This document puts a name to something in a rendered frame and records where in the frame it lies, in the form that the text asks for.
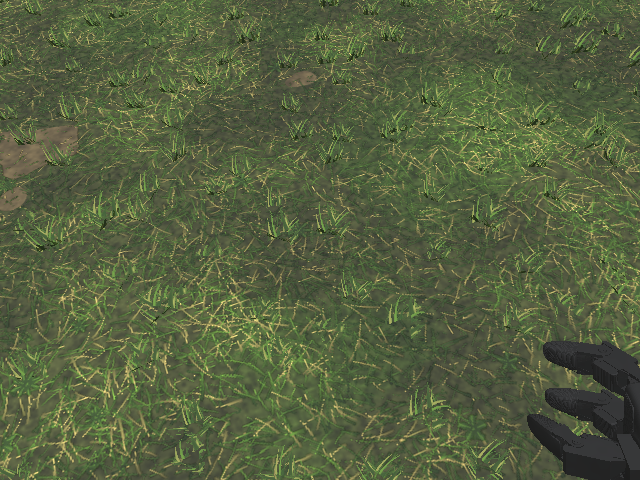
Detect right robot hand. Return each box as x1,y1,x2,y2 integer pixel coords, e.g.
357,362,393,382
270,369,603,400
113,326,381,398
527,341,640,480

